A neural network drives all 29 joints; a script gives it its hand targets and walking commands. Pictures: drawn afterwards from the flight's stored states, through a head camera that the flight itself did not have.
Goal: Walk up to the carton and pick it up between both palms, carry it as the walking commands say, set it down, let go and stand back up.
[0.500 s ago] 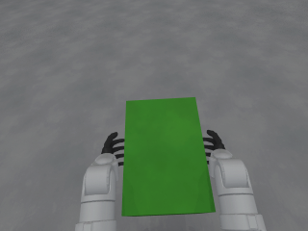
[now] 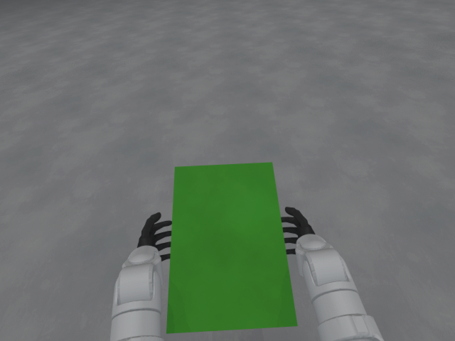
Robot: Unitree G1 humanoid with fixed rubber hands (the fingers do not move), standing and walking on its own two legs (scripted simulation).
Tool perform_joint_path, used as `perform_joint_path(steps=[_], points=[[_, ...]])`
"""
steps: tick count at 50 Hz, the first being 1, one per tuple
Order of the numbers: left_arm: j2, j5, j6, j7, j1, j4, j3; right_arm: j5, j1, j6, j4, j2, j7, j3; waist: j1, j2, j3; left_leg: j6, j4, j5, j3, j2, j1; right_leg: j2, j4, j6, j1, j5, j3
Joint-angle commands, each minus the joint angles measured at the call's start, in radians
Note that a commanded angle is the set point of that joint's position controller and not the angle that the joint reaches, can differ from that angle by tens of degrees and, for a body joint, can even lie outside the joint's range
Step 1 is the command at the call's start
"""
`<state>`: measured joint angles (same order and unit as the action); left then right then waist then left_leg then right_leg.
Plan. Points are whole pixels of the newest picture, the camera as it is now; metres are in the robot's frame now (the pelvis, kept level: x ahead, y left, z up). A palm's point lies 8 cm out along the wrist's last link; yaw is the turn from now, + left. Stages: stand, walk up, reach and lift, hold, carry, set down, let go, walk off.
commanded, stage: hold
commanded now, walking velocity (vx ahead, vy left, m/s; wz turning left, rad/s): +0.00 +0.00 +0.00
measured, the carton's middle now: (227, 250) +0.31 +0.09 -0.05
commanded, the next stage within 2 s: set down in 0.36 s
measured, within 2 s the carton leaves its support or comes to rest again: neither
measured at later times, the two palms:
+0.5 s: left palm (165, 243) +0.25 +0.19 +0.06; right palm (324, 250) +0.28 -0.10 +0.04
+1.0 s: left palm (176, 251) +0.28 +0.19 -0.03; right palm (313, 259) +0.31 -0.09 -0.05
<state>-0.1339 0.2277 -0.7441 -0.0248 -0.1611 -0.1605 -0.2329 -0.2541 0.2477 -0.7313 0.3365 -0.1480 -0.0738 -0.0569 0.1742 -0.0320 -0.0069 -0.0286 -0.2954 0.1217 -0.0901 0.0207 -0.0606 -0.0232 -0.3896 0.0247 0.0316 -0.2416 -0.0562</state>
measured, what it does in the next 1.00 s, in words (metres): stands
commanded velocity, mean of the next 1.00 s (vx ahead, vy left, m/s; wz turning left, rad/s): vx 0.00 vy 0.00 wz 0.00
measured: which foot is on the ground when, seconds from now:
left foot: down 0.00-1.00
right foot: down 0.00-1.00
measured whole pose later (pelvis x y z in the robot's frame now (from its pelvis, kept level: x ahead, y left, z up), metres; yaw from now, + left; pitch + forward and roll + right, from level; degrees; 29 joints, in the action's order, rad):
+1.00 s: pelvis -0.02 -0.01 -0.02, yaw -1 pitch +4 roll +1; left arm -0.17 0.38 -0.45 0.00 -0.45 -0.50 -0.44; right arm -0.34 0.48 -0.42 0.68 -0.18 -0.10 -0.32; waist 0.15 0.02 0.05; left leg -0.05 -0.54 0.19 -0.08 0.00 -0.43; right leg -0.06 -0.61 0.04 0.40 -0.29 -0.08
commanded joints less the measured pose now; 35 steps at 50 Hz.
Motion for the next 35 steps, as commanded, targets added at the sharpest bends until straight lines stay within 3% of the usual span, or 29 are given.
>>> perform_joint_path(steps=[1, 4, 6, 7, 9, 10, 11, 12, 13, 14, 16, 17, 18, 19, 20, 21, 22, 23, 24, 25, 26, 27, 28, 29, 30, 31, 32, 34, 35], points=[[-1.032, -0.305, 0.033, 0.242, -0.648, 0.123, 0.626, 0.298, 0.671, 0.129, -0.145, -0.973, 0.302, 0.483, -0.062, -0.016, -0.258, 0.007, -0.029, -0.164, 0.012, 0.057, 0.194, -0.015, 0.101, 0.037, 0.156, 0.144, -0.046], [-1.049, -0.285, 0.027, 0.223, -0.687, 0.057, 0.602, 0.293, 0.724, 0.137, -0.073, -0.946, 0.331, 0.444, -0.042, -0.072, -0.235, -0.012, -0.037, -0.026, 0.017, 0.041, 0.175, -0.027, 0.078, 0.062, 0.189, 0.015, -0.027], [-1.092, -0.274, 0.030, 0.218, -0.751, 0.004, 0.611, 0.295, 0.774, 0.151, -0.027, -0.919, 0.344, 0.403, -0.068, -0.149, -0.250, -0.013, -0.023, 0.079, 0.010, 0.023, 0.147, -0.033, 0.052, 0.076, 0.169, -0.023, -0.020], [-1.117, -0.252, 0.016, 0.212, -0.725, -0.099, 0.577, 0.270, 0.819, 0.148, -0.002, -0.878, 0.355, 0.365, -0.085, -0.114, -0.202, -0.004, -0.007, 0.161, -0.019, 0.003, 0.103, -0.046, 0.033, 0.064, 0.191, -0.070, -0.002], [-1.109, -0.198, 0.019, 0.203, -0.662, -0.216, 0.487, 0.257, 0.885, 0.149, 0.042, -0.864, 0.372, 0.345, -0.042, -0.067, -0.176, 0.012, 0.002, 0.203, -0.013, -0.004, 0.109, -0.044, 0.029, 0.060, 0.197, -0.112, 0.005], [-1.180, -0.222, 0.032, 0.205, -0.730, -0.245, 0.495, 0.280, 0.999, 0.179, -0.001, -0.842, 0.385, 0.355, -0.059, -0.050, -0.225, 0.005, -0.003, 0.222, -0.027, -0.021, 0.132, -0.054, 0.004, 0.066, 0.204, -0.123, 0.007], [-1.153, -0.203, 0.040, 0.200, -0.703, -0.266, 0.466, 0.271, 0.959, 0.172, 0.065, -0.861, 0.393, 0.343, -0.035, -0.058, -0.203, 0.003, -0.005, 0.188, 0.001, -0.008, 0.110, -0.044, 0.016, 0.059, 0.196, -0.091, 0.014], [-1.174, -0.199, 0.050, 0.199, -0.787, -0.289, 0.446, 0.242, 0.946, 0.180, 0.126, -0.869, 0.406, 0.296, -0.068, -0.022, -0.239, 0.004, 0.011, 0.218, -0.015, -0.028, 0.100, -0.053, 0.001, 0.060, 0.181, -0.099, 0.018], [-1.153, -0.187, 0.053, 0.191, -0.815, -0.315, 0.413, 0.243, 0.987, 0.182, 0.166, -0.873, 0.415, 0.280, -0.045, -0.009, -0.215, 0.013, 0.011, 0.246, -0.020, -0.032, 0.094, -0.048, -0.009, 0.061, 0.212, -0.120, 0.013], [-1.131, -0.192, 0.067, 0.180, -0.893, -0.272, 0.404, 0.271, 1.019, 0.189, 0.186, -0.894, 0.424, 0.297, -0.006, -0.061, -0.250, 0.016, 0.021, 0.276, -0.011, -0.042, 0.040, -0.051, -0.021, 0.054, 0.157, -0.121, 0.017], [-1.129, -0.158, 0.073, 0.187, -0.897, -0.397, 0.346, 0.247, 1.066, 0.197, 0.303, -0.943, 0.433, 0.257, 0.025, 0.007, -0.210, 0.029, 0.000, 0.290, 0.017, -0.008, 0.037, -0.036, -0.003, 0.054, 0.176, -0.161, 0.011], [-1.143, -0.178, 0.085, 0.188, -0.997, -0.367, 0.366, 0.247, 1.039, 0.211, 0.305, -0.911, 0.443, 0.230, -0.015, -0.067, -0.218, 0.017, 0.016, 0.306, 0.006, -0.032, 0.048, -0.041, -0.004, 0.071, 0.212, -0.137, 0.012], [-1.107, -0.141, 0.086, 0.183, -0.926, -0.424, 0.294, 0.237, 1.031, 0.216, 0.344, -0.945, 0.452, 0.228, 0.039, 0.017, -0.233, 0.029, 0.005, 0.246, 0.018, -0.016, 0.040, -0.034, 0.005, 0.066, 0.192, -0.130, 0.009], [-1.147, -0.193, 0.077, 0.199, -1.023, -0.307, 0.353, 0.198, 1.101, 0.230, 0.258, -0.970, 0.434, 0.165, -0.059, 0.102, -0.330, 0.043, 0.009, 0.434, -0.048, -0.024, -0.004, -0.077, -0.016, 0.052, 0.116, -0.169, -0.045], [-1.138, -0.155, 0.077, 0.198, -0.980, -0.357, 0.313, 0.159, 1.051, 0.234, 0.344, -0.967, 0.429, 0.087, -0.062, 0.085, -0.248, 0.041, 0.022, 0.480, -0.066, -0.036, -0.012, -0.074, -0.023, 0.050, 0.157, -0.178, -0.041], [-1.121, -0.144, 0.092, 0.187, -1.019, -0.341, 0.277, 0.179, 1.115, 0.243, 0.360, -0.995, 0.439, 0.107, 0.001, 0.106, -0.312, 0.039, 0.030, 0.471, -0.071, -0.046, 0.008, -0.087, -0.040, 0.041, 0.151, -0.176, -0.028], [-1.147, -0.116, 0.075, 0.185, -0.981, -0.466, 0.224, 0.141, 1.136, 0.252, 0.389, -0.947, 0.430, 0.030, -0.035, 0.071, -0.225, 0.045, 0.019, 0.513, -0.077, -0.045, 0.015, -0.080, -0.039, 0.055, 0.217, -0.215, -0.027], [-1.090, -0.086, 0.078, 0.184, -0.992, -0.463, 0.205, 0.129, 1.105, 0.250, 0.438, -0.925, 0.425, -0.017, -0.042, -0.002, -0.184, 0.034, 0.013, 0.528, -0.062, -0.041, -0.008, -0.079, -0.048, 0.057, 0.224, -0.220, -0.023], [-1.051, -0.035, 0.068, 0.184, -0.893, -0.514, 0.139, 0.086, 1.052, 0.241, 0.462, -0.890, 0.424, -0.083, -0.045, 0.001, -0.117, 0.039, 0.019, 0.472, -0.053, -0.038, -0.072, -0.074, -0.058, 0.053, 0.203, -0.183, -0.018], [-1.067, -0.034, 0.072, 0.192, -0.814, -0.543, 0.146, 0.118, 1.066, 0.258, 0.386, -0.907, 0.414, -0.014, 0.011, -0.064, -0.135, 0.022, 0.011, 0.416, -0.020, -0.022, -0.063, -0.065, -0.042, 0.059, 0.184, -0.166, -0.029], [-1.109, -0.025, 0.076, 0.191, -0.728, -0.596, 0.141, 0.120, 1.085, 0.267, 0.339, -0.905, 0.401, 0.009, 0.014, -0.067, -0.133, 0.015, -0.018, 0.299, -0.008, -0.005, -0.001, -0.055, -0.024, 0.064, 0.234, -0.163, -0.040], [-1.068, -0.046, 0.099, 0.199, -0.783, -0.527, 0.156, 0.101, 1.036, 0.272, 0.385, -0.916, 0.393, -0.017, -0.014, -0.052, -0.161, 0.009, -0.048, 0.182, 0.030, 0.001, 0.031, -0.027, 0.012, 0.074, 0.248, -0.126, -0.063], [-1.021, -0.026, 0.105, 0.214, -0.709, -0.546, 0.113, 0.126, 1.063, 0.275, 0.320, -0.941, 0.383, 0.049, 0.071, -0.038, -0.176, 0.018, -0.078, 0.090, 0.086, 0.025, 0.002, -0.004, 0.055, 0.071, 0.194, -0.123, -0.082], [-1.022, -0.039, 0.109, 0.217, -0.811, -0.549, 0.125, 0.080, 1.043, 0.275, 0.378, -0.903, 0.371, -0.012, 0.000, -0.003, -0.179, 0.017, -0.084, 0.157, 0.083, 0.014, 0.032, -0.003, 0.050, 0.070, 0.257, -0.184, -0.084], [-1.030, -0.052, 0.127, 0.234, -0.902, -0.544, 0.155, 0.069, 1.078, 0.283, 0.386, -0.931, 0.355, -0.023, -0.037, 0.027, -0.202, 0.029, -0.112, 0.215, 0.099, 0.034, 0.073, 0.009, 0.085, 0.067, 0.302, -0.290, -0.100], [-1.010, -0.053, 0.141, 0.243, -0.957, -0.492, 0.174, 0.067, 1.106, 0.292, 0.379, -0.962, 0.341, -0.023, -0.042, 0.025, -0.153, 0.038, -0.139, 0.219, 0.121, 0.041, 0.055, 0.018, 0.104, 0.064, 0.331, -0.369, -0.121], [-0.978, -0.062, 0.158, 0.253, -0.984, -0.482, 0.179, 0.069, 1.069, 0.288, 0.407, -0.987, 0.340, -0.021, -0.048, 0.098, -0.156, 0.041, -0.148, 0.222, 0.120, 0.046, 0.101, 0.019, 0.123, 0.050, 0.370, -0.408, -0.111], [-1.011, -0.098, 0.190, 0.267, -0.970, -0.450, 0.228, 0.128, 1.107, 0.322, 0.327, -1.021, 0.317, 0.060, -0.030, 0.048, -0.184, 0.034, -0.172, 0.124, 0.116, 0.051, 0.101, 0.024, 0.099, 0.039, 0.378, -0.298, -0.112], [-0.978, -0.096, 0.200, 0.266, -0.986, -0.416, 0.227, 0.101, 1.034, 0.317, 0.385, -1.014, 0.307, 0.017, -0.058, 0.057, -0.190, 0.029, -0.170, 0.136, 0.112, 0.046, 0.088, 0.020, 0.095, 0.043, 0.345, -0.287, -0.101]])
